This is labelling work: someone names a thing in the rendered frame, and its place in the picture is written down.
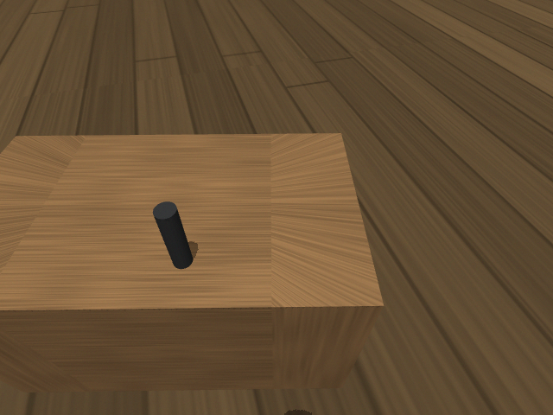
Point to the can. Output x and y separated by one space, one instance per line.
169 223

